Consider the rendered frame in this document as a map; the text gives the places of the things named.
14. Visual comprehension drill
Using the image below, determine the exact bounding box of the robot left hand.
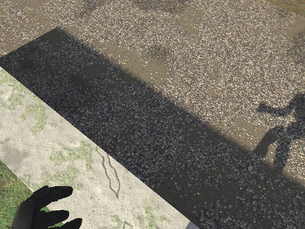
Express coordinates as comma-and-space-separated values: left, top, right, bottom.
9, 185, 82, 229

